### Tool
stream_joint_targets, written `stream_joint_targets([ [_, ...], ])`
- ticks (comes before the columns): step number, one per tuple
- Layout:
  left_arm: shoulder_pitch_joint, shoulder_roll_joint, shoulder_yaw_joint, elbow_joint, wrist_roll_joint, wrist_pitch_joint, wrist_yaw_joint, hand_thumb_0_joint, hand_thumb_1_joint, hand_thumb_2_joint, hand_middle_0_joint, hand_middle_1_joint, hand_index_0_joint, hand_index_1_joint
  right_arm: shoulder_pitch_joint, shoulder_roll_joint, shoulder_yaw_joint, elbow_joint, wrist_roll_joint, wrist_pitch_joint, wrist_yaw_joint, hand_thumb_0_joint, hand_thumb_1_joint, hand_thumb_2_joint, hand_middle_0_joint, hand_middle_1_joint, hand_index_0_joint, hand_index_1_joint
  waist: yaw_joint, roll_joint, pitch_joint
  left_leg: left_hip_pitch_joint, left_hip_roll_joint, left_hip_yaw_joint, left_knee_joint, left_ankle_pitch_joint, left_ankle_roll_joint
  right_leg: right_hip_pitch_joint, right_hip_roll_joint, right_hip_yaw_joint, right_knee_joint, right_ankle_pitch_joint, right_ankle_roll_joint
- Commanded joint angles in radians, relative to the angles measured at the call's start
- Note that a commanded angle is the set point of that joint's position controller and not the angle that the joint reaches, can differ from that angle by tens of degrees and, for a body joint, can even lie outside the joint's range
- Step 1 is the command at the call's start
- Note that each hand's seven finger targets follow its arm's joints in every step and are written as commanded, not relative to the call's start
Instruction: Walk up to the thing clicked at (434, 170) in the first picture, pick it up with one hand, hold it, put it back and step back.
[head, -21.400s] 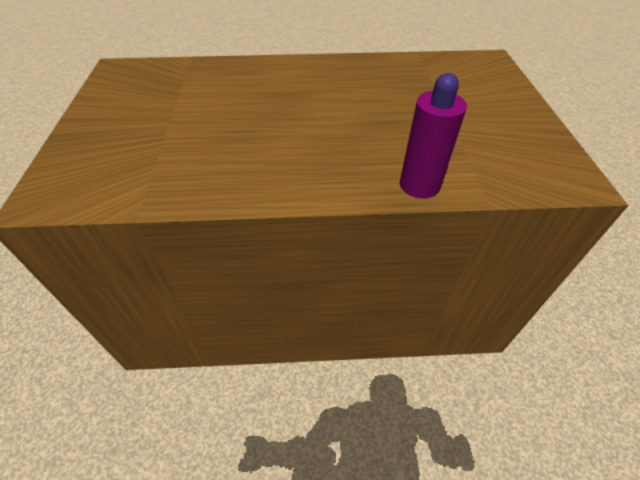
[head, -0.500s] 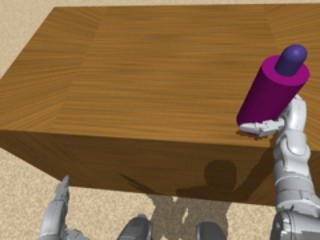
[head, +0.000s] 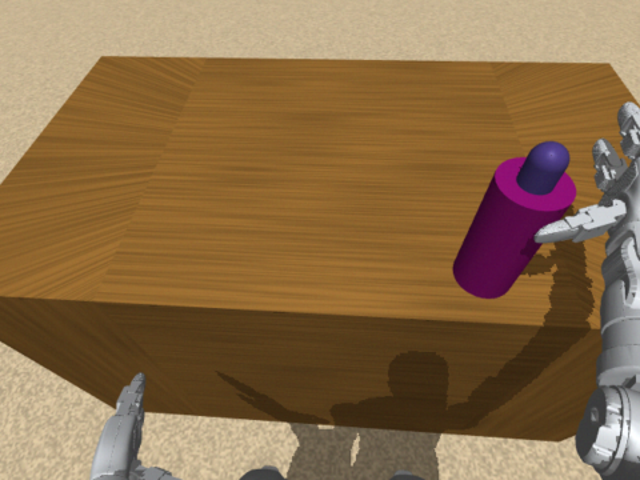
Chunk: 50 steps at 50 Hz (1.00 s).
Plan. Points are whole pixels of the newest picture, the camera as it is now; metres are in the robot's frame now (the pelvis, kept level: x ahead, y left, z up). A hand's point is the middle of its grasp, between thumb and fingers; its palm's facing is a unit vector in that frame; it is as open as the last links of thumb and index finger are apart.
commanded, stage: rise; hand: right
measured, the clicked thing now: (511, 222) +0.41 -0.20 +0.09
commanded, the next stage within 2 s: sink last in 0.10 s
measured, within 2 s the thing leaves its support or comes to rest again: neither
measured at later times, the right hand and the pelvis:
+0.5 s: hand out of the picture +0.35 -0.36 +0.17, palm faces +0.48 +0.80 -0.35, open 17.6 cm; pelvis +0.01 -0.01 +0.02, yaw +0 degrees
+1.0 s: hand out of the picture +0.16 -0.26 +0.13, palm faces +0.37 +0.84 -0.39, open 17.6 cm; pelvis -0.01 +0.00 +0.03, yaw -2 degrees
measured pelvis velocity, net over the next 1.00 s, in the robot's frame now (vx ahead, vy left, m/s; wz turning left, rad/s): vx -0.01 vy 0.00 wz -0.03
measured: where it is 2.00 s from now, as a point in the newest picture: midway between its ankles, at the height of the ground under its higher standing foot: outside the picture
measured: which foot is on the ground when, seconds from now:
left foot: down 0.00-1.00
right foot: down 0.00-1.00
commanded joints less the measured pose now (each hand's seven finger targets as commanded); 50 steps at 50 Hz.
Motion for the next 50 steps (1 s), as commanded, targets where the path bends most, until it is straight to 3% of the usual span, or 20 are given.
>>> stream_joint_targets([
  [1,-0.061,0.168,0.064,-0.148,-0.008,-0.084,0.021,0.000,-0.586,0.084,-0.069,-0.063,-0.045,-0.088,-0.418,-0.259,-0.017,-0.161,0.030,0.028,0.073,0.000,0.560,-0.038,0.052,0.054,0.059,0.053,-0.002,-0.040,-0.341,0.154,-0.025,0.051,-0.138,0.342,0.023,0.271,0.033,-0.037,-0.149,0.336,-0.047],
  [2,-0.098,0.144,0.045,-0.230,-0.008,-0.078,0.009,0.000,-0.557,0.056,-0.059,-0.058,-0.051,-0.066,-0.394,-0.514,-0.069,-0.191,-0.097,0.017,0.013,0.000,0.594,-0.024,0.051,0.053,0.059,0.053,-0.086,-0.032,-0.304,0.210,-0.013,0.045,-0.178,0.312,0.022,0.267,0.046,-0.062,-0.173,0.315,-0.042],
  [3,-0.039,0.155,0.071,-0.181,-0.010,-0.067,0.003,0.000,-0.550,0.052,-0.057,-0.056,-0.051,-0.062,-0.353,-0.441,-0.060,-0.112,-0.087,0.021,-0.019,0.000,0.609,-0.022,0.051,0.054,0.059,0.054,-0.049,-0.012,-0.239,0.199,-0.018,0.045,-0.187,0.311,0.022,0.254,0.046,-0.068,-0.185,0.297,-0.046],
  [4,0.067,0.158,0.090,-0.110,-0.009,-0.055,-0.004,0.000,-0.543,0.042,-0.055,-0.047,-0.051,-0.049,-0.331,-0.338,0.002,-0.117,-0.081,0.026,-0.021,0.000,0.611,-0.019,0.051,0.054,0.059,0.054,-0.030,-0.007,-0.208,0.204,-0.011,0.038,-0.194,0.347,0.017,0.247,0.053,-0.076,-0.191,0.307,-0.050],
  [5,0.024,0.105,0.032,-0.137,-0.013,-0.052,-0.019,0.000,-0.544,0.043,-0.055,-0.051,-0.052,-0.052,-0.265,-0.335,0.003,-0.049,-0.100,0.039,-0.026,0.000,0.606,-0.021,0.052,0.054,0.060,0.053,-0.050,0.015,-0.175,0.207,-0.010,0.042,-0.201,0.331,0.013,0.231,0.053,-0.079,-0.202,0.293,-0.053],
  [8,0.025,0.152,0.074,-0.122,-0.013,-0.041,-0.028,0.000,-0.541,0.037,-0.052,-0.043,-0.051,-0.043,-0.324,-0.504,-0.073,-0.158,-0.129,0.042,-0.074,0.000,0.611,-0.016,0.053,0.053,0.060,0.053,-0.069,0.011,-0.258,0.249,-0.006,0.037,-0.203,0.398,0.011,0.270,0.057,-0.087,-0.197,0.357,-0.054],
  [11,-0.005,0.116,0.052,-0.075,-0.015,-0.031,-0.048,0.000,-0.533,0.054,-0.046,-0.044,-0.051,-0.038,-0.297,-0.505,-0.079,-0.145,-0.144,0.048,-0.100,0.000,0.593,-0.044,0.057,0.055,0.054,0.056,-0.087,-0.049,-0.239,0.256,-0.001,0.033,-0.218,0.389,0.014,0.278,0.057,-0.088,-0.215,0.359,-0.049],
  [14,-0.073,0.192,0.120,-0.093,-0.015,-0.027,-0.044,0.000,-0.524,0.047,-0.044,-0.040,-0.053,-0.030,-0.340,-0.537,-0.092,-0.259,-0.148,0.041,-0.135,0.000,0.588,-0.047,0.058,0.055,0.054,0.056,-0.081,-0.091,-0.318,0.285,-0.005,0.035,-0.221,0.412,0.022,0.347,0.052,-0.084,-0.228,0.402,-0.042],
  [16,-0.107,0.226,0.152,-0.106,-0.016,-0.040,-0.033,0.000,-0.532,0.052,-0.046,-0.040,-0.051,-0.034,-0.303,-0.489,-0.063,-0.302,-0.145,0.037,-0.148,0.000,0.575,-0.048,0.058,0.055,0.054,0.055,-0.069,-0.124,-0.321,0.262,-0.016,0.048,-0.227,0.393,0.032,0.403,0.041,-0.075,-0.238,0.414,-0.034],
  [18,-0.086,0.153,0.088,-0.058,-0.020,-0.041,-0.035,0.000,-0.537,0.058,-0.048,-0.041,-0.050,-0.039,-0.181,-0.448,-0.056,-0.286,-0.143,0.040,-0.160,0.000,0.568,-0.049,0.059,0.055,0.054,0.055,-0.084,-0.105,-0.261,0.261,-0.022,0.060,-0.242,0.353,0.034,0.388,0.035,-0.070,-0.255,0.387,-0.032],
  [21,-0.089,0.153,0.088,-0.089,-0.019,-0.052,-0.024,0.000,-0.543,0.062,-0.049,-0.040,-0.047,-0.041,-0.109,-0.359,0.000,-0.460,-0.128,0.026,-0.165,0.000,0.583,-0.048,0.057,0.055,0.053,0.055,-0.078,-0.128,-0.261,0.272,-0.024,0.067,-0.255,0.359,0.040,0.423,0.032,-0.075,-0.272,0.397,-0.027],
  [23,0.008,0.185,0.128,0.001,-0.024,-0.040,-0.018,0.000,-0.547,0.062,-0.050,-0.040,-0.046,-0.043,0.137,-0.409,-0.076,-0.458,-0.120,0.043,-0.174,0.000,0.579,-0.047,0.057,0.055,0.054,0.055,-0.097,-0.101,-0.156,0.274,-0.026,0.074,-0.275,0.337,0.038,0.379,0.035,-0.078,-0.294,0.373,-0.032],
  [24,-0.014,0.131,0.081,-0.028,-0.024,-0.041,-0.028,0.000,-0.549,0.065,-0.050,-0.041,-0.045,-0.046,0.144,-0.335,-0.027,-0.594,-0.110,0.035,-0.167,0.000,0.577,-0.047,0.057,0.054,0.054,0.055,-0.099,-0.134,-0.165,0.294,-0.021,0.070,-0.281,0.342,0.039,0.384,0.040,-0.086,-0.300,0.368,-0.031],
  [26,-0.013,0.175,0.147,-0.009,-0.025,-0.034,-0.025,0.000,-0.545,0.060,-0.049,-0.041,-0.047,-0.043,0.293,-0.295,-0.036,-0.682,-0.096,0.045,-0.168,0.000,0.573,-0.046,0.057,0.054,0.054,0.054,-0.099,-0.118,-0.156,0.303,-0.028,0.078,-0.288,0.369,0.040,0.408,0.034,-0.082,-0.312,0.412,-0.029],
  [30,-0.068,0.157,0.142,-0.027,-0.027,-0.028,-0.029,0.000,-0.544,0.059,-0.049,-0.042,-0.047,-0.044,0.468,-0.247,-0.053,-1.016,-0.077,0.029,-0.179,0.000,0.580,-0.043,0.056,0.054,0.054,0.055,-0.109,-0.127,-0.090,0.330,-0.025,0.076,-0.318,0.323,0.038,0.393,0.037,-0.082,-0.345,0.347,-0.032],
  [36,-0.125,0.176,0.191,-0.056,-0.011,-0.046,0.005,0.000,-0.535,0.050,-0.048,-0.043,-0.049,-0.041,0.800,-0.126,-0.035,-1.206,-0.069,-0.001,-0.209,0.000,0.595,-0.038,0.055,0.055,0.054,0.055,-0.109,-0.094,-0.030,0.346,-0.022,0.078,-0.338,0.237,0.033,0.382,0.038,-0.075,-0.373,0.252,-0.038],
  [39,-0.085,0.118,0.152,-0.030,-0.006,-0.056,0.007,0.000,-0.531,0.045,-0.047,-0.044,-0.050,-0.039,0.955,-0.047,0.005,-1.233,-0.071,-0.013,-0.209,0.000,0.597,-0.036,0.054,0.055,0.054,0.055,-0.109,-0.073,0.009,0.337,-0.019,0.078,-0.341,0.230,0.030,0.368,0.043,-0.079,-0.369,0.248,-0.042],
  [44,-0.067,0.106,0.162,0.018,0.006,-0.080,0.015,0.000,-0.524,0.036,-0.047,-0.046,-0.055,-0.037,1.077,-0.021,0.011,-1.297,-0.073,-0.033,-0.211,0.000,0.584,-0.038,0.052,0.055,0.053,0.055,-0.122,-0.068,0.019,0.331,-0.012,0.080,-0.334,0.240,0.025,0.374,0.050,-0.080,-0.358,0.258,-0.046],
  [46,-0.090,0.156,0.212,0.018,0.010,-0.092,0.030,0.000,-0.530,0.042,-0.049,-0.048,-0.054,-0.042,1.008,-0.030,0.010,-1.277,-0.076,-0.037,-0.218,0.000,0.580,-0.040,0.052,0.055,0.053,0.055,-0.086,-0.037,0.053,0.304,-0.008,0.072,-0.351,0.203,0.020,0.376,0.053,-0.080,-0.363,0.209,-0.050],
  [50,-0.113,0.143,0.199,0.054,0.018,-0.118,0.039,0.000,-0.521,0.038,-0.047,-0.048,-0.056,-0.038,1.005,-0.019,0.012,-1.213,-0.085,-0.051,-0.220,0.000,0.586,-0.039,0.051,0.056,0.053,0.056,-0.093,0.000,0.121,0.254,0.005,0.060,-0.393,0.063,0.019,0.370,0.061,-0.079,-0.378,0.107,-0.050],
])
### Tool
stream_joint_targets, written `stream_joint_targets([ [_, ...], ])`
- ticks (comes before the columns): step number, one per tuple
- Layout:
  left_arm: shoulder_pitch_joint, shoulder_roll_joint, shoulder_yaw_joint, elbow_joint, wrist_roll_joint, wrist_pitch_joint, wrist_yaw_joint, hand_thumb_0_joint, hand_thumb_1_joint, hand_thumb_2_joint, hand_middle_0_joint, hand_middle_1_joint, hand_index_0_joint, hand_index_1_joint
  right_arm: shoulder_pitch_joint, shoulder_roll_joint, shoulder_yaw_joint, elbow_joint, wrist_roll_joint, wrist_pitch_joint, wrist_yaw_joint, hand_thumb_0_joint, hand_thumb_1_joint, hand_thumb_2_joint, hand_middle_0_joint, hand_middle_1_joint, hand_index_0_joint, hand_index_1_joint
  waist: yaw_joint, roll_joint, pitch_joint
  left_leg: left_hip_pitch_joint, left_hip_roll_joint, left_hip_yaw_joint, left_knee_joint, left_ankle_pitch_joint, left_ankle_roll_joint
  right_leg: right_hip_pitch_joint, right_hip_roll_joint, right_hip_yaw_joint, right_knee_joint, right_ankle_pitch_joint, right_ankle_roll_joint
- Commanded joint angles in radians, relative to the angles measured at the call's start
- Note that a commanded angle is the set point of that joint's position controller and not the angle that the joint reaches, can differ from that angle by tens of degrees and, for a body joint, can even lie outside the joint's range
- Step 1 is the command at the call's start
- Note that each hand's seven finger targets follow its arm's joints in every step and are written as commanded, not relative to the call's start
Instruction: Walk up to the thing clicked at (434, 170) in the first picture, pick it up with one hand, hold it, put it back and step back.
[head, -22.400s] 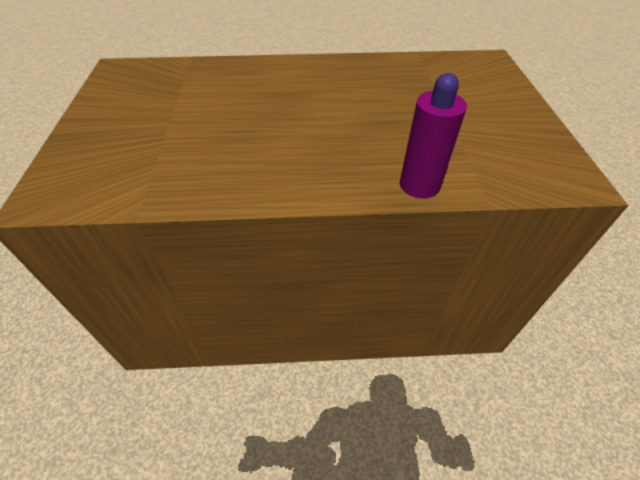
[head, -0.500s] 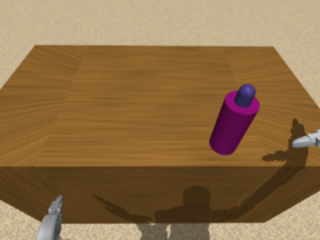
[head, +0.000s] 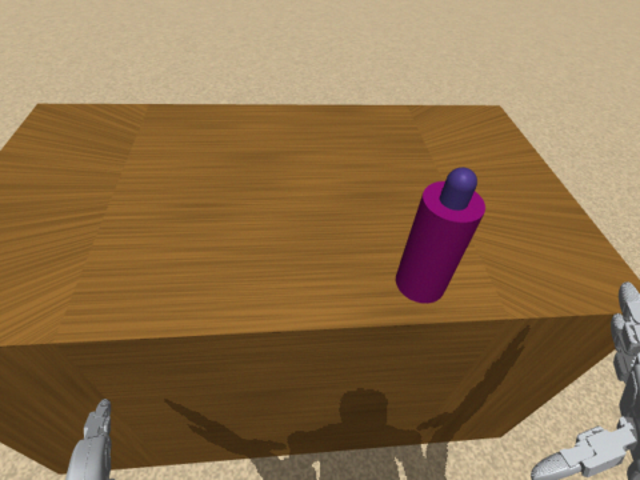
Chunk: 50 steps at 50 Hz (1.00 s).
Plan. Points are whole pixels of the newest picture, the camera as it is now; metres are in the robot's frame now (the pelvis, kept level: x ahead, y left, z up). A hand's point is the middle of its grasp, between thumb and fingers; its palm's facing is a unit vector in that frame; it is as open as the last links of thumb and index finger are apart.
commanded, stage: sink last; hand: right
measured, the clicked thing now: (439, 235) +0.43 -0.20 +0.06
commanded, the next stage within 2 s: home in 0.20 s
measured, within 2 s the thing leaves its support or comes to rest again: neither
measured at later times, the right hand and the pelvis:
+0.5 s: hand (563, 396) +0.18 -0.25 +0.08, palm faces +0.32 +0.87 -0.37, open 17.7 cm; pelvis -0.01 +0.00 +0.01, yaw +1 degrees
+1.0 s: hand (440, 442) +0.18 -0.17 -0.09, palm faces +0.06 +0.98 -0.19, open 17.7 cm; pelvis +0.00 +0.00 +0.01, yaw +1 degrees
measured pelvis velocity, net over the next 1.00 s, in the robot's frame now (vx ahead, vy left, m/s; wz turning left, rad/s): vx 0.00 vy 0.00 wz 0.03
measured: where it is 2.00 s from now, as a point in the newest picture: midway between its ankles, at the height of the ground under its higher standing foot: outside the picture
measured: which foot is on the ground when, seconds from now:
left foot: down 0.00-1.00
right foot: down 0.00-1.00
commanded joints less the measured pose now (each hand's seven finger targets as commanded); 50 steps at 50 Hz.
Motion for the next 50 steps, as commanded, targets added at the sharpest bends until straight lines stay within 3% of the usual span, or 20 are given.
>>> stream_joint_targets([
  [1,-0.067,0.130,0.049,-0.127,0.009,-0.083,0.023,0.000,-0.521,0.036,-0.046,-0.046,-0.056,-0.036,-0.136,-0.219,-0.150,-0.158,0.001,-0.088,-0.027,0.000,0.592,-0.039,0.050,0.056,0.053,0.056,0.022,0.058,0.018,-0.077,-0.017,0.043,-0.165,-0.039,0.017,0.025,0.042,-0.085,-0.120,-0.010,-0.048],
  [2,-0.079,0.151,0.073,-0.137,0.011,-0.090,0.024,0.000,-0.517,0.033,-0.046,-0.045,-0.057,-0.033,-0.130,-0.225,-0.157,-0.138,0.000,-0.094,-0.026,0.000,0.592,-0.038,0.050,0.056,0.053,0.056,0.022,0.060,0.019,-0.077,-0.010,0.032,-0.178,-0.055,0.016,0.024,0.049,-0.091,-0.115,-0.015,-0.047],
  [5,-0.071,0.113,0.031,-0.124,0.015,-0.103,0.016,0.000,-0.519,0.035,-0.046,-0.044,-0.056,-0.034,-0.136,-0.236,-0.175,-0.121,-0.002,-0.124,-0.024,0.000,0.591,-0.039,0.050,0.056,0.053,0.056,0.002,0.050,0.017,-0.060,-0.003,0.020,-0.189,-0.063,0.016,0.028,0.053,-0.096,-0.120,-0.001,-0.043],
  [7,-0.076,0.136,0.053,-0.118,0.017,-0.114,0.019,0.000,-0.527,0.042,-0.048,-0.044,-0.054,-0.038,-0.168,-0.261,-0.201,-0.126,-0.002,-0.142,-0.026,0.000,0.584,-0.041,0.051,0.056,0.053,0.056,0.007,0.048,-0.023,-0.039,-0.003,0.019,-0.186,-0.025,0.014,0.047,0.054,-0.095,-0.120,0.029,-0.043],
  [13,-0.140,0.124,0.016,-0.137,0.018,-0.139,0.007,0.000,-0.540,0.060,-0.053,-0.052,-0.052,-0.053,-0.132,-0.189,-0.128,-0.127,-0.007,-0.175,-0.020,0.000,0.555,-0.046,0.052,0.055,0.053,0.055,-0.003,0.023,-0.020,-0.007,-0.020,0.041,-0.183,0.001,0.021,0.056,0.045,-0.090,-0.154,0.038,-0.039],
  [15,-0.133,0.157,0.047,-0.140,0.017,-0.141,0.011,0.000,-0.544,0.066,-0.056,-0.057,-0.054,-0.060,-0.120,-0.201,-0.145,-0.076,-0.008,-0.181,-0.021,0.000,0.528,-0.051,0.052,0.054,0.054,0.054,0.002,0.060,-0.012,-0.004,-0.022,0.046,-0.197,-0.007,0.019,0.062,0.046,-0.088,-0.163,0.032,-0.042],
  [16,-0.117,0.167,0.055,-0.157,0.017,-0.142,0.012,0.000,-0.464,0.146,-0.116,-0.137,-0.118,-0.140,-0.136,-0.225,-0.174,-0.074,-0.005,-0.187,-0.024,0.000,0.608,-0.011,0.044,0.039,0.044,0.039,0.006,0.071,-0.022,0.007,-0.022,0.048,-0.197,0.011,0.017,0.069,0.046,-0.088,-0.164,0.045,-0.044],
  [17,-0.111,0.145,0.031,-0.154,0.017,-0.139,0.008,0.000,-0.384,0.226,-0.119,-0.166,-0.120,-0.164,-0.114,-0.220,-0.167,-0.078,-0.007,-0.195,-0.022,0.000,0.611,-0.012,0.044,0.040,0.044,0.039,-0.005,0.054,-0.018,0.007,-0.021,0.045,-0.199,0.015,0.019,0.071,0.047,-0.091,-0.166,0.052,-0.042],
  [21,-0.108,0.040,-0.069,-0.144,0.011,-0.137,-0.005,0.000,-0.064,0.531,-0.134,-0.192,-0.136,-0.191,-0.090,-0.140,-0.077,0.004,-0.009,-0.198,-0.010,0.000,0.611,-0.010,0.044,0.039,0.044,0.039,0.000,0.048,0.040,0.008,-0.024,0.045,-0.215,-0.005,0.021,0.052,0.044,-0.097,-0.184,0.033,-0.043],
  [23,-0.134,0.003,-0.113,-0.120,0.010,-0.135,-0.010,0.000,0.096,0.569,-0.141,-0.203,-0.143,-0.202,-0.099,-0.110,-0.027,0.023,-0.013,-0.194,-0.004,0.000,0.611,-0.005,0.043,0.038,0.043,0.038,0.004,0.008,0.056,-0.006,-0.024,0.038,-0.222,-0.015,0.022,0.046,0.044,-0.103,-0.194,0.019,-0.041],
  [25,-0.126,0.014,-0.108,-0.060,0.013,-0.135,-0.009,0.000,0.256,0.615,-0.149,-0.216,-0.151,-0.215,-0.104,-0.091,0.012,0.055,-0.016,-0.188,0.000,0.000,0.611,-0.006,0.043,0.038,0.043,0.038,0.019,-0.001,0.061,-0.016,-0.031,0.045,-0.218,-0.013,0.024,0.045,0.042,-0.102,-0.201,0.005,-0.042],
  [29,-0.164,0.129,-0.027,-0.058,0.023,-0.142,0.001,0.000,0.538,0.696,-0.163,-0.239,-0.165,-0.238,-0.106,-0.080,0.057,0.155,-0.028,-0.159,-0.001,0.000,0.611,-0.018,0.045,0.041,0.045,0.041,0.053,0.037,-0.014,0.000,-0.041,0.063,-0.194,0.070,0.022,0.085,0.033,-0.086,-0.197,0.062,-0.043],
  [32,-0.166,0.134,-0.022,-0.048,0.027,-0.144,0.010,0.000,0.735,0.816,-0.184,-0.274,-0.186,-0.272,-0.145,-0.070,0.090,0.233,-0.040,-0.133,-0.008,0.000,0.609,-0.022,0.046,0.042,0.046,0.042,0.067,0.053,-0.047,0.005,-0.034,0.057,-0.199,0.102,0.018,0.123,0.036,-0.087,-0.184,0.090,-0.046],
  [34,-0.198,0.105,-0.054,-0.054,0.028,-0.146,0.012,0.000,0.837,0.871,-0.193,-0.289,-0.195,-0.288,-0.188,-0.045,0.129,0.292,-0.047,-0.123,-0.013,0.000,0.611,-0.016,0.045,0.040,0.045,0.040,0.068,0.076,-0.045,0.006,-0.033,0.056,-0.201,0.099,0.017,0.120,0.036,-0.084,-0.181,0.090,-0.046],
  [38,-0.211,0.028,-0.130,-0.019,0.024,-0.136,0.013,0.000,0.894,0.904,-0.199,-0.299,-0.201,-0.298,-0.265,0.016,0.220,0.450,-0.059,-0.098,-0.017,0.000,0.611,-0.011,0.044,0.039,0.044,0.039,0.067,0.061,-0.076,0.023,-0.035,0.052,-0.185,0.131,0.020,0.104,0.032,-0.084,-0.176,0.111,-0.043],
  [46,-0.216,0.064,-0.125,0.006,0.025,-0.116,0.011,0.000,0.894,0.901,-0.199,-0.298,-0.200,-0.297,-0.365,-0.035,0.221,0.648,-0.061,-0.044,-0.033,0.000,0.611,-0.014,0.045,0.040,0.045,0.040,0.057,-0.026,-0.104,0.073,-0.037,0.049,-0.178,0.211,0.027,0.097,0.031,-0.091,-0.179,0.179,-0.032],
  [47,-0.168,0.121,-0.115,0.095,0.042,-0.102,0.008,0.000,0.895,0.901,-0.199,-0.297,-0.200,-0.296,-0.357,-0.076,0.117,0.622,-0.061,-0.052,-0.063,0.000,0.611,-0.019,0.046,0.042,0.045,0.042,0.016,-0.043,-0.079,0.073,-0.045,0.041,-0.182,0.169,0.031,0.080,0.036,-0.096,-0.174,0.132,-0.028],
  [48,-0.181,0.108,-0.125,0.078,0.036,-0.098,0.007,0.000,0.894,0.901,-0.199,-0.297,-0.200,-0.296,-0.354,-0.024,0.190,0.657,-0.065,-0.047,-0.060,0.000,0.603,-0.024,0.046,0.043,0.046,0.043,0.049,-0.031,-0.043,0.053,-0.045,0.035,-0.195,0.144,0.029,0.080,0.036,-0.105,-0.183,0.099,-0.031],
  [49,-0.192,0.095,-0.131,0.065,0.035,-0.099,0.002,0.000,0.895,0.901,-0.199,-0.298,-0.200,-0.297,-0.332,0.024,0.234,0.672,-0.060,-0.041,-0.056,0.000,0.590,-0.031,0.048,0.045,0.048,0.045,0.053,0.011,-0.033,0.052,-0.050,0.043,-0.200,0.131,0.028,0.070,0.031,-0.101,-0.187,0.088,-0.035],
  [50,-0.199,0.097,-0.128,0.066,0.036,-0.097,-0.002,0.000,0.895,0.900,-0.199,-0.298,-0.200,-0.297,-0.360,0.022,0.232,0.640,-0.059,-0.043,-0.060,0.000,0.601,-0.024,0.046,0.043,0.046,0.043,0.050,-0.009,-0.043,0.057,-0.049,0.041,-0.203,0.132,0.028,0.072,0.032,-0.101,-0.190,0.085,-0.033],
])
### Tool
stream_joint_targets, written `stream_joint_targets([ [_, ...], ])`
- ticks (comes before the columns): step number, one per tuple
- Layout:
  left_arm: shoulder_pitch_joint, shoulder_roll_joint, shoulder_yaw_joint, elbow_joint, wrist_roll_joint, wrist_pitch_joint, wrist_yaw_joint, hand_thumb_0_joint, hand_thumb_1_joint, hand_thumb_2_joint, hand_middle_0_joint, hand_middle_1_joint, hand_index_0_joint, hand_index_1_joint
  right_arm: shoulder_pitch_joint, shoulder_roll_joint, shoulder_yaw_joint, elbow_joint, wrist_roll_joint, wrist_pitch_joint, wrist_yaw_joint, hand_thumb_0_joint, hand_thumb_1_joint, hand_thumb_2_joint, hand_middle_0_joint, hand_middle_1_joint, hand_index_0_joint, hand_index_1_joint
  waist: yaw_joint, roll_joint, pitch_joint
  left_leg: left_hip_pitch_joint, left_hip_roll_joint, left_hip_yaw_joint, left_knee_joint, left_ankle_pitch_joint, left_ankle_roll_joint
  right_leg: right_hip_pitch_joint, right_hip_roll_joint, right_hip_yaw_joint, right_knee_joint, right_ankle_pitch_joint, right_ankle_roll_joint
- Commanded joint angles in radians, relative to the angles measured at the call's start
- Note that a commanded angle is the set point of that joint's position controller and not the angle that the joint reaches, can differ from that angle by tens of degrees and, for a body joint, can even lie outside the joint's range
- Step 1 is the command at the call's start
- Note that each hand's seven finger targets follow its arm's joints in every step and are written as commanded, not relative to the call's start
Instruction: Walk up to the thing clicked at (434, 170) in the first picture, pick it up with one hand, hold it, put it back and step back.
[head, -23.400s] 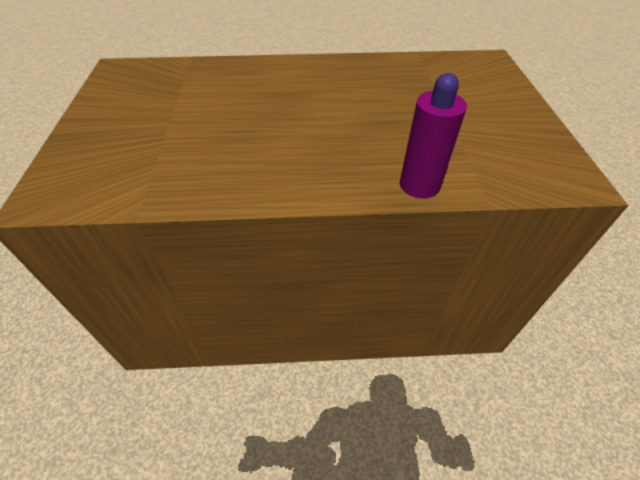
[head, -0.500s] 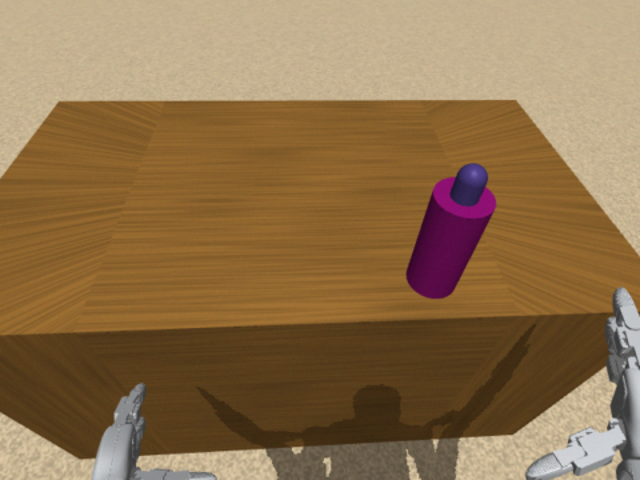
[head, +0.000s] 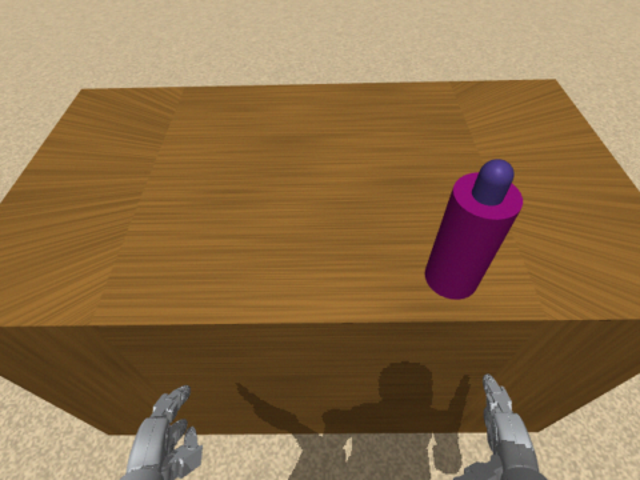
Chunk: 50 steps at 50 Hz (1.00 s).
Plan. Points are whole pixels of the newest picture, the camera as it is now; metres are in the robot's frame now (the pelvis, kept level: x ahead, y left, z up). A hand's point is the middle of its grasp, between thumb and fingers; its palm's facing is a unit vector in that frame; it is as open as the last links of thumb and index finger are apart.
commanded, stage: home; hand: right
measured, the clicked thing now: (472, 229) +0.42 -0.20 +0.05
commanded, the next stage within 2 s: none
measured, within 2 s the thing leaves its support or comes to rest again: neither
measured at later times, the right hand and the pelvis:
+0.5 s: hand out of the picture +0.14 -0.23 -0.13, palm faces -0.05 +0.93 -0.36, open 17.7 cm; pelvis +0.01 +0.00 +0.00, yaw +1 degrees
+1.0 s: hand out of the picture +0.05 -0.26 -0.15, palm faces -0.09 +0.93 -0.35, open 17.7 cm; pelvis -0.01 -0.01 +0.01, yaw +1 degrees
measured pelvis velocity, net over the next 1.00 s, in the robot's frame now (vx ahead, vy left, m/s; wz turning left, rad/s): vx -0.01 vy -0.01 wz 0.02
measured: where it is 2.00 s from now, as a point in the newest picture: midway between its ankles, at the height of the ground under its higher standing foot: outside the picture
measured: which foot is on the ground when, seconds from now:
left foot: down 0.00-1.00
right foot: down 0.00-1.00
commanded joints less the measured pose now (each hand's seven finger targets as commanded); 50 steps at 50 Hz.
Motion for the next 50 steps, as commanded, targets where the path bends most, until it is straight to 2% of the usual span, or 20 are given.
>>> stream_joint_targets([
  [1,-0.066,0.137,0.044,-0.114,0.002,-0.032,0.003,0.000,0.895,0.900,-0.199,-0.297,-0.200,-0.297,-0.044,-0.097,-0.042,-0.160,0.012,-0.048,-0.036,0.000,0.605,-0.022,0.046,0.043,0.046,0.043,-0.011,-0.069,-0.109,0.022,-0.036,0.060,-0.100,0.091,0.028,0.045,0.046,-0.081,-0.100,0.064,-0.033],
  [4,-0.062,0.143,0.049,-0.104,0.000,-0.017,-0.004,0.000,0.895,0.900,-0.199,-0.298,-0.200,-0.298,-0.048,-0.092,-0.025,-0.155,0.013,-0.049,-0.038,0.000,0.605,-0.021,0.046,0.042,0.046,0.042,-0.014,-0.033,-0.115,0.030,-0.038,0.064,-0.087,0.136,0.025,0.041,0.044,-0.077,-0.094,0.114,-0.037],
  [5,-0.056,0.144,0.050,-0.104,0.001,-0.011,-0.005,0.000,0.895,0.900,-0.199,-0.298,-0.200,-0.298,-0.052,-0.069,-0.003,-0.139,0.014,-0.049,-0.037,0.000,0.585,-0.033,0.048,0.046,0.048,0.046,-0.003,-0.022,-0.117,0.025,-0.040,0.063,-0.088,0.146,0.025,0.050,0.042,-0.077,-0.087,0.123,-0.038],
  [7,-0.053,0.147,0.055,-0.093,0.001,-0.002,-0.004,0.000,0.895,0.900,-0.199,-0.298,-0.200,-0.298,-0.073,-0.091,-0.028,-0.142,0.013,-0.046,-0.044,0.000,0.593,-0.028,0.047,0.044,0.047,0.044,-0.008,0.003,-0.147,0.042,-0.038,0.062,-0.080,0.191,0.021,0.060,0.043,-0.076,-0.078,0.164,-0.042],
  [12,-0.050,0.149,0.054,-0.090,-0.002,0.024,0.001,0.000,0.895,0.900,-0.199,-0.298,-0.200,-0.298,-0.105,-0.093,-0.024,-0.138,0.012,-0.039,-0.047,0.000,0.611,-0.014,0.045,0.040,0.045,0.040,-0.002,0.003,-0.172,0.045,-0.037,0.060,-0.066,0.244,0.020,0.090,0.042,-0.077,-0.070,0.216,-0.040],
  [14,-0.048,0.150,0.057,-0.085,-0.002,0.033,0.000,0.000,0.895,0.900,-0.199,-0.298,-0.200,-0.297,-0.102,-0.104,-0.035,-0.136,0.011,-0.033,-0.053,0.000,0.608,-0.020,0.046,0.042,0.046,0.042,-0.013,-0.024,-0.184,0.061,-0.035,0.058,-0.064,0.257,0.022,0.088,0.045,-0.078,-0.072,0.232,-0.037],
  [15,-0.001,0.335,0.100,0.006,0.051,0.044,-0.020,0.000,0.896,0.901,-0.200,-0.300,-0.200,-0.300,0.021,-0.376,-0.075,0.044,-0.045,0.009,-0.019,0.000,0.600,-0.023,0.046,0.043,0.046,0.043,-0.004,-0.065,-0.203,0.082,0.082,-0.032,0.024,0.465,0.043,0.106,-0.050,0.002,0.002,0.431,-0.062],
  [16,0.020,0.333,0.101,0.018,0.050,0.054,-0.027,0.000,0.896,0.901,-0.200,-0.299,-0.200,-0.299,0.034,-0.382,-0.084,0.066,-0.040,0.032,-0.007,0.000,0.578,-0.036,0.048,0.046,0.048,0.046,-0.003,-0.052,-0.253,0.107,0.086,-0.024,0.041,0.499,0.059,0.123,-0.053,0.001,0.012,0.459,-0.065],
  [17,0.020,0.317,0.091,0.028,0.043,0.057,-0.033,0.000,0.895,0.900,-0.199,-0.298,-0.200,-0.298,0.026,-0.349,-0.071,0.079,-0.029,0.040,0.003,0.000,0.593,-0.028,0.047,0.044,0.047,0.044,-0.006,-0.049,-0.262,0.117,0.083,-0.027,0.045,0.536,0.056,0.130,-0.056,0.005,0.022,0.492,-0.066],
  [19,-0.001,0.313,0.076,0.058,0.030,0.065,-0.040,0.000,0.895,0.900,-0.199,-0.298,-0.200,-0.298,-0.015,-0.317,-0.043,0.120,-0.016,0.047,0.017,0.000,0.608,-0.019,0.045,0.042,0.045,0.042,-0.001,-0.019,-0.218,0.092,0.079,-0.028,0.016,0.465,0.052,0.107,-0.056,0.006,0.005,0.403,-0.064],
  [20,-0.024,0.309,0.069,0.075,0.027,0.069,-0.044,0.000,0.895,0.901,-0.200,-0.299,-0.200,-0.298,-0.038,-0.322,-0.033,0.143,-0.014,0.049,0.022,0.000,0.601,-0.023,0.046,0.043,0.046,0.043,-0.001,0.006,-0.169,0.061,0.077,-0.033,-0.016,0.376,0.053,0.086,-0.051,0.005,-0.020,0.302,-0.061],
  [23,-0.050,0.327,0.059,0.137,0.031,0.082,-0.050,0.000,0.895,0.900,-0.199,-0.298,-0.200,-0.297,-0.094,-0.340,-0.015,0.212,-0.019,0.065,0.034,0.000,0.611,-0.015,0.045,0.041,0.045,0.041,0.011,-0.009,-0.060,-0.011,0.077,-0.053,-0.083,0.197,0.057,0.061,-0.044,0.007,-0.076,0.122,-0.060],
  [28,-0.070,0.349,0.043,0.231,0.026,0.091,-0.059,0.000,0.895,0.900,-0.199,-0.299,-0.200,-0.298,-0.112,-0.385,-0.004,0.322,-0.014,0.078,0.042,0.000,0.611,-0.014,0.044,0.040,0.044,0.040,0.009,-0.010,-0.053,0.013,0.081,-0.075,-0.136,0.158,0.049,0.100,-0.047,0.019,-0.126,0.080,-0.063],
  [32,-0.079,0.386,0.037,0.291,0.022,0.093,-0.059,0.000,0.895,0.900,-0.199,-0.298,-0.200,-0.297,-0.112,-0.409,0.004,0.387,-0.009,0.085,0.042,0.000,0.597,-0.026,0.047,0.044,0.047,0.044,0.002,-0.022,-0.069,0.057,0.083,-0.075,-0.155,0.188,0.050,0.124,-0.058,0.027,-0.149,0.123,-0.066],
  [34,-0.080,0.390,0.033,0.315,0.020,0.096,-0.059,0.000,0.895,0.900,-0.199,-0.298,-0.200,-0.298,-0.121,-0.426,0.008,0.412,-0.010,0.088,0.042,0.000,0.609,-0.018,0.045,0.041,0.045,0.041,0.008,0.002,-0.058,0.039,0.089,-0.086,-0.179,0.159,0.051,0.141,-0.057,0.025,-0.158,0.106,-0.063],
  [38,-0.070,0.411,0.031,0.361,0.019,0.099,-0.060,0.000,0.895,0.900,-0.199,-0.298,-0.200,-0.298,-0.125,-0.440,0.012,0.446,-0.008,0.100,0.044,0.000,0.611,-0.017,0.045,0.041,0.045,0.041,0.009,-0.016,-0.007,0.022,0.082,-0.096,-0.220,0.003,0.051,0.109,-0.054,0.034,-0.196,0.006,-0.061],
  [40,-0.073,0.418,0.031,0.375,0.022,0.100,-0.061,0.000,0.895,0.900,-0.199,-0.298,-0.200,-0.297,-0.104,-0.436,0.015,0.462,-0.008,0.108,0.047,0.000,0.611,-0.014,0.044,0.040,0.044,0.040,0.000,-0.033,0.028,-0.006,0.075,-0.098,-0.234,-0.081,0.051,0.078,-0.054,0.044,-0.224,-0.084,-0.060],
  [43,-0.073,0.425,0.032,0.385,0.019,0.098,-0.061,0.000,0.896,0.900,-0.199,-0.298,-0.200,-0.298,-0.101,-0.440,0.012,0.472,-0.009,0.108,0.049,0.000,0.603,-0.022,0.046,0.042,0.046,0.042,-0.003,-0.028,-0.002,0.040,0.074,-0.092,-0.213,-0.042,0.053,0.067,-0.062,0.057,-0.238,-0.079,-0.066],
  [48,-0.067,0.421,0.036,0.402,0.015,0.092,-0.058,0.000,0.896,0.900,-0.199,-0.299,-0.200,-0.298,-0.100,-0.432,0.013,0.481,-0.009,0.105,0.048,0.000,0.611,-0.011,0.044,0.039,0.044,0.039,0.003,-0.031,-0.028,0.050,0.081,-0.093,-0.206,0.041,0.054,0.113,-0.068,0.057,-0.227,0.017,-0.065],
  [50,-0.075,0.420,0.036,0.406,0.014,0.092,-0.057,0.000,0.896,0.900,-0.199,-0.298,-0.200,-0.298,-0.101,-0.424,0.014,0.482,-0.006,0.107,0.048,0.000,0.611,-0.010,0.044,0.039,0.044,0.039,0.000,-0.046,-0.016,0.055,0.077,-0.089,-0.199,0.060,0.051,0.097,-0.070,0.062,-0.243,-0.003,-0.065],
])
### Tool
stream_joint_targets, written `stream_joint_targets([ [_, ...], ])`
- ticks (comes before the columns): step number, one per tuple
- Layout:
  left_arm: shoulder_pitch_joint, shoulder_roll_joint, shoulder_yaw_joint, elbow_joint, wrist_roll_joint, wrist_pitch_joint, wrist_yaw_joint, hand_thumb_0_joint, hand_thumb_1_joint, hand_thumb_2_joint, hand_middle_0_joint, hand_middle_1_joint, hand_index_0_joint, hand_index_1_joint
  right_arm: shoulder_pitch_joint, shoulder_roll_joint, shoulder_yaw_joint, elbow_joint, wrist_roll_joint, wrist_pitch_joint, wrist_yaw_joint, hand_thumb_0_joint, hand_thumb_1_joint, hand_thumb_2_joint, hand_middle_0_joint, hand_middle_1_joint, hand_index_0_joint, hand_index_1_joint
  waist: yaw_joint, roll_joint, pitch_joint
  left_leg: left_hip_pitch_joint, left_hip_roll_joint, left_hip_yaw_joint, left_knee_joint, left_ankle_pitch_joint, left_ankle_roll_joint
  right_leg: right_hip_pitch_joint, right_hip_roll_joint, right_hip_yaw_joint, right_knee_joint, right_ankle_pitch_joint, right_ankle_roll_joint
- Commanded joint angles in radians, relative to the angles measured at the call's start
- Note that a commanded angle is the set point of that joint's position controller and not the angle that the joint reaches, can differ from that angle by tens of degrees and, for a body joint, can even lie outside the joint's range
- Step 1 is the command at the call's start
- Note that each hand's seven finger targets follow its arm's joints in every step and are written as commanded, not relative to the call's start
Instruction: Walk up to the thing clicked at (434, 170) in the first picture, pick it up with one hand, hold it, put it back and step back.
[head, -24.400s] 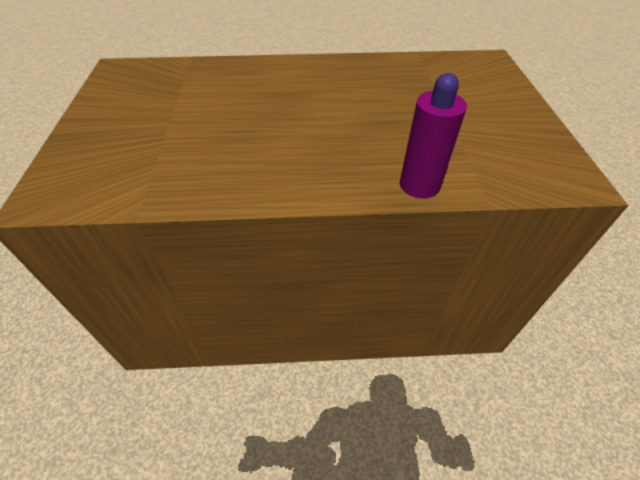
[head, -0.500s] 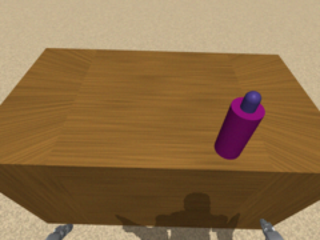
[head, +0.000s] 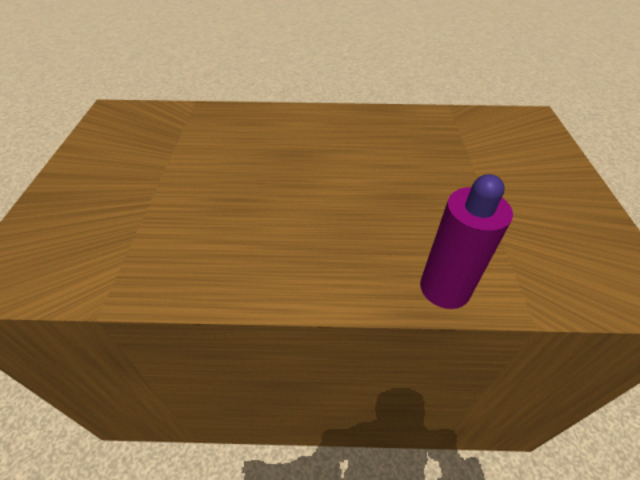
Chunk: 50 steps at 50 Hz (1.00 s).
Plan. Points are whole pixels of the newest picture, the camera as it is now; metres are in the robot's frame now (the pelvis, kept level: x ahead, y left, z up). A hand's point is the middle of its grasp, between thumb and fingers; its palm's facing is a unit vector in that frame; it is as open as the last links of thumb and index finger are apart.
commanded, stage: home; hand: right
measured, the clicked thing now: (465, 241) +0.43 -0.20 +0.04
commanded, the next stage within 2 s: stand in 1.18 s
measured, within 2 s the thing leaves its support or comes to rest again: neither
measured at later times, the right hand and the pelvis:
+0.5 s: hand out of the picture +0.08 -0.26 -0.15, palm faces -0.05 +0.93 -0.36, open 17.7 cm; pelvis +0.01 +0.00 +0.00, yaw +0 degrees
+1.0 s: hand out of the picture +0.08 -0.25 -0.15, palm faces -0.04 +0.94 -0.35, open 17.6 cm; pelvis +0.01 +0.01 +0.00, yaw +0 degrees
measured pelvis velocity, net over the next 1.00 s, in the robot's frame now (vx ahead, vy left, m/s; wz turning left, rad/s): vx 0.01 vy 0.01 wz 0.00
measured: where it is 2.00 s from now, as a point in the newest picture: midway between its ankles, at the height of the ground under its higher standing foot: outside the picture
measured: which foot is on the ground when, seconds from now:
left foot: down 0.00-1.00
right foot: down 0.00-1.00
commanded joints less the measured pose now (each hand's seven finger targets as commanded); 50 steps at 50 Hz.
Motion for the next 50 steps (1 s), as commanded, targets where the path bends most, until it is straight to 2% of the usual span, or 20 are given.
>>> stream_joint_targets([
  [1,-0.065,0.228,0.048,-0.059,-0.001,-0.028,0.023,0.000,0.896,0.900,-0.199,-0.299,-0.200,-0.298,-0.050,-0.221,-0.044,-0.061,0.007,-0.017,-0.018,0.000,0.611,-0.016,0.045,0.041,0.045,0.041,-0.003,-0.021,-0.015,-0.035,0.068,-0.062,-0.087,-0.019,0.063,-0.008,-0.079,0.094,-0.125,-0.069,-0.049],
  [2,-0.063,0.225,0.048,-0.057,-0.001,-0.028,0.023,0.000,0.895,0.900,-0.199,-0.298,-0.200,-0.298,-0.045,-0.218,-0.044,-0.058,0.007,-0.017,-0.017,0.000,0.611,-0.013,0.044,0.040,0.044,0.040,-0.003,-0.022,-0.018,-0.035,0.069,-0.062,-0.087,-0.014,0.063,0.002,-0.080,0.092,-0.123,-0.059,-0.048],
  [4,-0.060,0.226,0.050,-0.052,0.001,-0.023,0.022,0.000,0.896,0.901,-0.199,-0.299,-0.200,-0.299,-0.047,-0.218,-0.044,-0.057,0.008,-0.014,-0.019,0.000,0.611,-0.013,0.044,0.040,0.044,0.040,0.000,-0.018,0.011,-0.048,0.064,-0.063,-0.104,-0.084,0.059,-0.032,-0.073,0.089,-0.130,-0.123,-0.049],
  [7,-0.060,0.222,0.053,-0.050,0.001,-0.022,0.023,0.000,0.896,0.901,-0.199,-0.299,-0.200,-0.299,-0.056,-0.216,-0.047,-0.063,0.008,-0.012,-0.019,0.000,0.603,-0.021,0.046,0.042,0.045,0.042,0.001,-0.017,-0.001,-0.050,0.069,-0.066,-0.106,-0.079,0.062,-0.023,-0.071,0.082,-0.122,-0.109,-0.050],
  [8,-0.065,0.225,0.055,-0.048,0.002,-0.022,0.023,0.000,0.896,0.901,-0.199,-0.299,-0.200,-0.299,-0.049,-0.217,-0.048,-0.060,0.009,-0.011,-0.018,0.000,0.610,-0.017,0.045,0.041,0.045,0.041,-0.001,-0.028,0.012,-0.051,0.064,-0.066,-0.108,-0.091,0.059,-0.035,-0.070,0.088,-0.132,-0.145,-0.048],
  [12,-0.066,0.211,0.054,-0.050,-0.002,-0.027,0.022,0.000,0.896,0.901,-0.199,-0.299,-0.200,-0.299,-0.064,-0.218,-0.048,-0.062,0.008,-0.017,-0.020,0.000,0.611,-0.012,0.044,0.039,0.044,0.039,0.003,0.006,-0.031,-0.031,0.079,-0.068,-0.095,0.000,0.062,0.010,-0.079,0.085,-0.112,-0.029,-0.048],
  [20,-0.079,0.207,0.053,-0.048,-0.004,-0.026,0.023,0.000,0.895,0.900,-0.199,-0.298,-0.200,-0.298,-0.073,-0.219,-0.047,-0.056,0.012,-0.017,-0.022,0.000,0.606,-0.020,0.046,0.042,0.045,0.042,0.001,-0.001,-0.045,-0.003,0.082,-0.060,-0.092,0.076,0.057,0.026,-0.081,0.077,-0.108,0.033,-0.045],
  [21,-0.083,0.209,0.054,-0.049,-0.002,-0.027,0.024,0.000,0.895,0.900,-0.199,-0.298,-0.200,-0.298,-0.076,-0.220,-0.049,-0.058,0.010,-0.017,-0.023,0.000,0.602,-0.023,0.046,0.043,0.046,0.043,-0.001,-0.005,-0.063,0.003,0.086,-0.058,-0.084,0.097,0.060,0.042,-0.085,0.075,-0.103,0.071,-0.046],
  [24,-0.084,0.209,0.054,-0.046,-0.003,-0.027,0.025,0.000,0.896,0.900,-0.199,-0.299,-0.200,-0.298,-0.081,-0.222,-0.050,-0.055,0.011,-0.016,-0.024,0.000,0.601,-0.023,0.046,0.043,0.046,0.043,0.000,-0.005,-0.066,0.012,0.088,-0.059,-0.086,0.124,0.058,0.053,-0.086,0.071,-0.099,0.101,-0.042],
  [27,-0.094,0.205,0.054,-0.044,-0.004,-0.023,0.024,0.000,0.896,0.900,-0.199,-0.299,-0.200,-0.298,-0.077,-0.219,-0.048,-0.049,0.010,-0.015,-0.024,0.000,0.601,-0.023,0.046,0.043,0.046,0.043,-0.001,-0.002,-0.038,-0.013,0.084,-0.058,-0.106,0.075,0.056,0.045,-0.082,0.071,-0.107,0.049,-0.040],
  [29,-0.090,0.205,0.055,-0.045,-0.006,-0.023,0.024,0.000,0.896,0.900,-0.199,-0.299,-0.200,-0.298,-0.082,-0.222,-0.050,-0.049,0.009,-0.016,-0.025,0.000,0.589,-0.030,0.047,0.045,0.047,0.045,0.003,0.007,-0.053,-0.003,0.087,-0.057,-0.103,0.107,0.055,0.058,-0.085,0.069,-0.100,0.079,-0.041],
  [34,-0.099,0.209,0.056,-0.046,-0.003,-0.024,0.025,0.000,0.896,0.900,-0.199,-0.299,-0.200,-0.298,-0.084,-0.217,-0.054,-0.048,0.012,-0.014,-0.023,0.000,0.611,-0.017,0.045,0.041,0.045,0.041,-0.003,-0.011,-0.036,-0.003,0.083,-0.060,-0.109,0.067,0.054,0.034,-0.082,0.068,-0.117,0.012,-0.039],
  [41,-0.097,0.203,0.057,-0.048,-0.005,-0.024,0.025,0.000,0.896,0.901,-0.200,-0.300,-0.200,-0.299,-0.091,-0.216,-0.056,-0.044,0.010,-0.016,-0.023,0.000,0.601,-0.022,0.046,0.042,0.046,0.042,0.000,0.006,-0.049,-0.001,0.086,-0.056,-0.109,0.108,0.054,0.064,-0.089,0.066,-0.105,0.081,-0.042],
  [44,-0.095,0.206,0.059,-0.047,-0.003,-0.023,0.026,0.000,0.896,0.901,-0.200,-0.299,-0.200,-0.299,-0.096,-0.217,-0.059,-0.047,0.010,-0.017,-0.024,0.000,0.579,-0.035,0.048,0.046,0.048,0.046,0.000,0.000,-0.042,-0.002,0.084,-0.058,-0.116,0.080,0.054,0.051,-0.084,0.061,-0.110,0.052,-0.041],
  [50,-0.093,0.203,0.060,-0.049,-0.005,-0.024,0.026,0.000,0.896,0.901,-0.200,-0.300,-0.200,-0.299,-0.093,-0.215,-0.061,-0.045,0.011,-0.015,-0.024,0.000,0.589,-0.029,0.047,0.044,0.047,0.044,0.000,-0.004,-0.051,0.009,0.084,-0.056,-0.113,0.101,0.054,0.055,-0.088,0.063,-0.112,0.061,-0.042],
])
